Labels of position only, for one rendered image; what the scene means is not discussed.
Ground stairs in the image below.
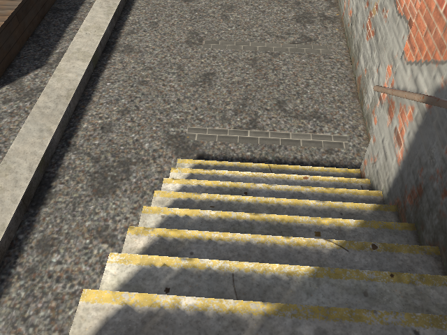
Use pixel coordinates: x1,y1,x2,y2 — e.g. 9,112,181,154
69,158,447,335

